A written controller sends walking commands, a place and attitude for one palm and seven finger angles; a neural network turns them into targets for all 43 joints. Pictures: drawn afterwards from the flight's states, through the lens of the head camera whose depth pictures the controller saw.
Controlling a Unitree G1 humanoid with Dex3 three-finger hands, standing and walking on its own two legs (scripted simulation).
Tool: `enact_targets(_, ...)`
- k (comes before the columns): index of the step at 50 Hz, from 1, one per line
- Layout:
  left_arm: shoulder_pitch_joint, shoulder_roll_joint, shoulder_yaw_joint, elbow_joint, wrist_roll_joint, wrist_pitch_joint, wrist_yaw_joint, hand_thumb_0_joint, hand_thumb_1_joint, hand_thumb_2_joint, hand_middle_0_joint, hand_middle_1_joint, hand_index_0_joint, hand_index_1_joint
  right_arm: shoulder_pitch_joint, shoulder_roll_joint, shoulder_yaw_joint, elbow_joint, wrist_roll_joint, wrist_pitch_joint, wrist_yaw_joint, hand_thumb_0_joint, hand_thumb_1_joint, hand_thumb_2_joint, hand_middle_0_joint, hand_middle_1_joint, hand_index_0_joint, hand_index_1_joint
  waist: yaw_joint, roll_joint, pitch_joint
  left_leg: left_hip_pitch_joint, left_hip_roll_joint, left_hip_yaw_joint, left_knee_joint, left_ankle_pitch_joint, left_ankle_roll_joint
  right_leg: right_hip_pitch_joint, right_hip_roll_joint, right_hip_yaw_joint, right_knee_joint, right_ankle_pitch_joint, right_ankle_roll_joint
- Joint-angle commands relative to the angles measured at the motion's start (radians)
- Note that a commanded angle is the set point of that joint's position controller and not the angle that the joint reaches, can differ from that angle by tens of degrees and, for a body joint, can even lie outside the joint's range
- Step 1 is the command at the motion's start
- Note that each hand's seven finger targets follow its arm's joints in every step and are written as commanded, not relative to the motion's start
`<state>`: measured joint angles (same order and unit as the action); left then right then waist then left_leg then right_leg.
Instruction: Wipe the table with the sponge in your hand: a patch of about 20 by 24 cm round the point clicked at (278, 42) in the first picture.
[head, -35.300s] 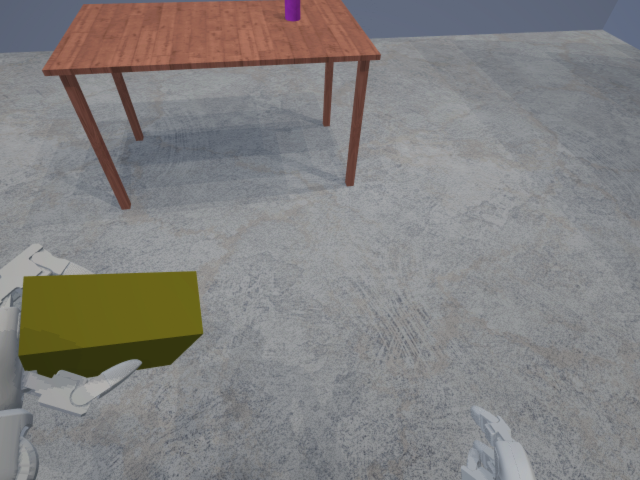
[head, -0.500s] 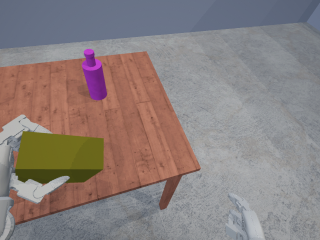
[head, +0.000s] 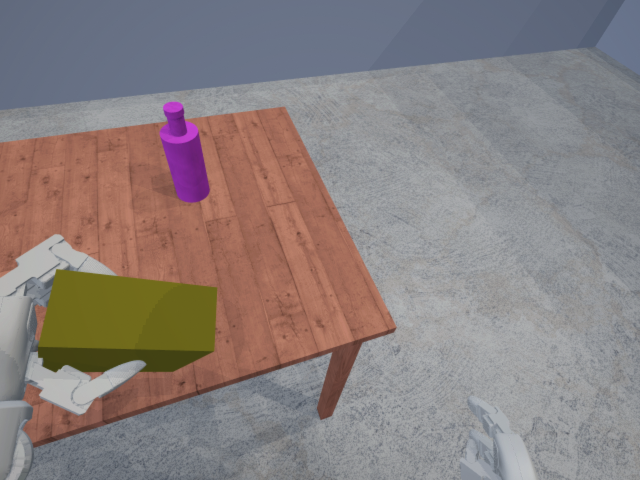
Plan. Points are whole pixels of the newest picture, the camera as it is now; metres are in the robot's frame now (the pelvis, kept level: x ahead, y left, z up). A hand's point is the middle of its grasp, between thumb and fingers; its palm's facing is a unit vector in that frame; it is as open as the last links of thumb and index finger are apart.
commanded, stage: look again from close up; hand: left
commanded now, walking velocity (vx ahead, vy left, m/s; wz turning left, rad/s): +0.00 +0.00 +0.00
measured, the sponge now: (150, 331) +0.23 +0.19 +0.10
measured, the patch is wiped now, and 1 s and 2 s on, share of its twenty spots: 0.00 0.00 0.00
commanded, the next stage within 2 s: come to a stop and stand still in 0.28 s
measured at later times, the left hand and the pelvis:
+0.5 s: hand (95, 309) +0.23 +0.23 +0.15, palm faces +0.29 -0.86 -0.41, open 10.2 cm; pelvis +0.02 -0.01 +0.00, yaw +0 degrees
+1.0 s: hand (99, 301) +0.24 +0.23 +0.15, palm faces +0.32 -0.85 -0.43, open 10.2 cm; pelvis +0.02 -0.01 +0.00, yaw +0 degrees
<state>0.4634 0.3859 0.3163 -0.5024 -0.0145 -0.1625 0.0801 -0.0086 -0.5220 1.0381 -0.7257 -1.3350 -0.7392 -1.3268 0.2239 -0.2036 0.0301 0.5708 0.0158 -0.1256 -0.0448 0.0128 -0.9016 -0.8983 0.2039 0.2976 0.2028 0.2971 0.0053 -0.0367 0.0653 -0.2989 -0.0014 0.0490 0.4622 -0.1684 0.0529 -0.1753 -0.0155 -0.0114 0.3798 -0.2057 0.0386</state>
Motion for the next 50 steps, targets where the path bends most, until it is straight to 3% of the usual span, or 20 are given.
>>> enact_targets(1,-0.069,0.178,0.151,-0.268,-0.024,-0.087,0.031,0.000,0.100,1.300,-1.200,-1.600,-1.200,-1.600,-0.083,-0.130,-0.058,-0.157,0.002,-0.061,-0.008,0.000,-0.900,-0.900,0.200,0.300,0.200,0.300,0.000,0.156,-0.163,0.092,0.122,-0.139,-0.134,-0.099,-0.032,0.005,-0.059,0.026,-0.051,0.040,-0.060)
enact_targets(5,-0.025,0.215,0.190,-0.227,-0.029,-0.083,0.031,0.000,0.100,1.300,-1.200,-1.600,-1.200,-1.600,-0.081,-0.146,-0.065,-0.144,0.004,-0.063,-0.010,0.000,-0.900,-0.900,0.200,0.300,0.200,0.300,0.002,0.130,-0.179,0.135,0.121,-0.136,-0.112,-0.024,-0.034,-0.004,-0.062,0.033,-0.058,0.082,-0.059)
enact_targets(6,-0.036,0.161,0.148,-0.231,-0.034,-0.085,0.025,0.000,0.100,1.300,-1.200,-1.600,-1.200,-1.600,-0.077,-0.137,-0.062,-0.148,0.003,-0.060,-0.009,0.000,-0.900,-0.900,0.200,0.300,0.200,0.300,-0.004,0.116,-0.178,0.134,0.123,-0.134,-0.112,-0.004,-0.034,-0.001,-0.062,0.026,-0.056,0.094,-0.059)
enact_targets(9,-0.040,0.162,0.145,-0.216,-0.036,-0.082,0.018,0.000,0.100,1.300,-1.200,-1.600,-1.200,-1.600,-0.079,-0.142,-0.065,-0.149,0.005,-0.061,-0.009,0.000,-0.900,-0.900,0.200,0.300,0.200,0.300,-0.005,0.080,-0.182,0.157,0.124,-0.130,-0.097,0.037,-0.027,-0.006,-0.066,0.036,-0.065,0.132,-0.057)
enact_targets(13,-0.059,0.149,0.124,-0.212,-0.034,-0.076,0.015,0.000,0.100,1.300,-1.200,-1.600,-1.200,-1.600,-0.085,-0.143,-0.065,-0.148,0.007,-0.057,-0.010,0.000,-0.900,-0.900,0.200,0.300,0.200,0.300,-0.006,0.080,-0.176,0.159,0.126,-0.129,-0.103,0.049,-0.028,-0.006,-0.066,0.035,-0.061,0.136,-0.054)
enact_targets(15,-0.058,0.199,0.160,-0.226,-0.030,-0.072,0.022,0.000,0.100,1.300,-1.200,-1.600,-1.200,-1.600,-0.093,-0.151,-0.067,-0.144,0.007,-0.053,-0.012,0.000,-0.900,-0.900,0.200,0.300,0.200,0.300,0.000,0.098,-0.193,0.173,0.124,-0.130,-0.103,0.064,-0.028,0.002,-0.066,0.038,-0.056,0.141,-0.054)
enact_targets(16,-0.059,0.158,0.128,-0.231,-0.035,-0.073,0.019,0.000,0.100,1.300,-1.200,-1.600,-1.200,-1.600,-0.093,-0.136,-0.063,-0.150,0.006,-0.050,-0.013,0.000,-0.900,-0.900,0.200,0.300,0.200,0.300,-0.003,0.087,-0.192,0.166,0.125,-0.125,-0.099,0.082,-0.025,0.014,-0.068,0.032,-0.056,0.158,-0.054)
enact_targets(20,-0.050,0.216,0.173,-0.260,-0.035,-0.071,0.025,0.000,0.100,1.300,-1.200,-1.600,-1.200,-1.600,-0.093,-0.148,-0.066,-0.147,0.007,-0.051,-0.015,0.000,-0.900,-0.900,0.200,0.300,0.200,0.300,0.003,0.119,-0.209,0.175,0.121,-0.127,-0.089,0.119,-0.026,0.028,-0.069,0.034,-0.050,0.180,-0.056)
enact_targets(21,-0.054,0.167,0.134,-0.276,-0.039,-0.073,0.022,0.000,0.100,1.300,-1.200,-1.600,-1.200,-1.600,-0.093,-0.134,-0.061,-0.154,0.008,-0.050,-0.015,0.000,-0.900,-0.900,0.200,0.300,0.200,0.300,0.000,0.124,-0.210,0.176,0.122,-0.125,-0.089,0.150,-0.028,0.037,-0.069,0.026,-0.044,0.194,-0.056)
enact_targets(23,-0.045,0.184,0.149,-0.277,-0.043,-0.074,0.023,0.000,0.100,1.300,-1.200,-1.600,-1.200,-1.600,-0.094,-0.135,-0.061,-0.159,0.009,-0.051,-0.017,0.000,-0.900,-0.900,0.200,0.300,0.200,0.300,0.002,0.124,-0.206,0.176,0.123,-0.125,-0.082,0.172,-0.026,0.036,-0.071,0.030,-0.053,0.210,-0.055)
enact_targets(34,-0.050,0.155,0.125,-0.186,-0.049,-0.055,0.018,0.000,0.100,1.300,-1.200,-1.600,-1.200,-1.600,-0.095,-0.139,-0.063,-0.153,0.013,-0.037,-0.019,0.000,-0.900,-0.900,0.200,0.300,0.200,0.300,-0.006,0.071,-0.155,0.152,0.120,-0.121,-0.095,0.034,-0.020,-0.005,-0.076,0.052,-0.096,0.149,-0.054)
enact_targets(35,-0.926,0.917,0.371,-0.539,-0.045,-0.211,0.037,0.000,0.100,1.300,-1.200,-1.600,-1.200,-1.600,0.065,-0.190,0.123,-0.291,0.102,0.004,-0.094,0.000,-0.900,-0.900,0.200,0.300,0.200,0.300,-0.021,0.340,-0.174,-0.058,0.072,-0.115,-0.219,-0.244,0.018,0.256,0.066,-0.013,0.049,-0.012,0.019)
enact_targets(36,-0.595,0.427,0.391,-0.091,-0.014,-0.145,0.033,0.000,0.100,1.300,-1.200,-1.600,-1.200,-1.600,-0.008,-0.090,-0.057,-0.190,0.052,-0.044,-0.090,0.000,-0.900,-0.900,0.200,0.300,0.200,0.300,0.019,0.189,-0.115,-0.023,0.129,-0.145,-0.182,-0.285,-0.005,0.049,0.030,-0.024,0.076,-0.170,-0.022)
enact_targets(37,-0.523,0.364,0.304,-0.080,-0.005,-0.133,0.042,0.000,0.100,1.300,-1.200,-1.600,-1.200,-1.600,-0.092,-0.122,-0.034,-0.149,0.015,-0.064,-0.048,0.000,-0.900,-0.900,0.200,0.300,0.200,0.300,0.015,0.121,-0.057,-0.067,0.109,-0.162,-0.190,-0.331,-0.015,-0.015,0.005,-0.014,0.045,-0.166,-0.038)
enact_targets(39,-0.369,0.332,0.260,0.030,-0.024,-0.130,0.039,0.000,0.100,1.300,-1.200,-1.600,-1.200,-1.600,-0.083,-0.163,-0.046,-0.146,0.000,-0.081,-0.015,0.000,-0.900,-0.900,0.200,0.300,0.200,0.300,0.031,0.053,-0.094,0.034,0.070,-0.118,-0.084,-0.217,-0.023,-0.101,-0.041,0.052,-0.045,-0.099,-0.077)
enact_targets(40,-0.274,0.334,0.262,0.064,-0.031,-0.127,0.032,0.000,0.100,1.300,-1.200,-1.600,-1.200,-1.600,-0.095,-0.171,-0.048,-0.122,-0.002,-0.087,0.001,0.000,-0.900,-0.900,0.200,0.300,0.200,0.300,0.032,0.092,-0.136,0.077,0.072,-0.112,-0.060,-0.204,-0.022,-0.134,-0.049,0.073,-0.037,-0.105,-0.086)
enact_targets(44,-0.030,0.155,0.120,-0.164,-0.043,-0.153,0.015,0.000,0.100,1.300,-1.200,-1.600,-1.200,-1.600,-0.055,-0.153,-0.057,-0.128,0.003,-0.110,0.043,0.000,-0.900,-0.900,0.200,0.300,0.200,0.300,0.039,0.032,-0.198,0.134,0.066,-0.086,-0.006,-0.035,-0.018,-0.088,-0.076,0.082,-0.036,0.046,-0.090)
enact_targets(45,-0.002,0.165,0.122,-0.154,-0.048,-0.148,0.022,0.000,0.100,1.300,-1.200,-1.600,-1.200,-1.600,-0.077,-0.151,-0.052,-0.117,0.009,-0.114,0.048,0.000,-0.900,-0.900,0.200,0.300,0.200,0.300,0.038,0.064,-0.211,0.166,0.073,-0.089,-0.021,-0.016,-0.014,-0.096,-0.061,0.070,-0.017,0.052,-0.083)
enact_targets(49,-0.115,0.229,0.192,-0.203,-0.016,-0.146,0.038,0.000,0.100,1.300,-1.200,-1.600,-1.200,-1.600,-0.097,-0.158,-0.053,-0.097,-0.009,-0.105,0.024,0.000,-0.900,-0.900,0.200,0.300,0.200,0.300,0.025,0.003,-0.184,0.130,0.086,-0.100,-0.034,0.043,-0.026,-0.056,-0.062,0.055,-0.014,0.130,-0.065)
enact_targets(50,-0.155,0.328,0.259,-0.196,-0.012,-0.143,0.047,0.000,0.100,1.300,-1.200,-1.600,-1.200,-1.600,-0.111,-0.171,-0.054,-0.086,-0.009,-0.092,0.018,0.000,-0.900,-0.900,0.200,0.300,0.200,0.300,0.024,0.039,-0.191,0.135,0.087,-0.106,-0.039,0.034,-0.024,-0.058,-0.053,0.065,-0.003,0.116,-0.064)
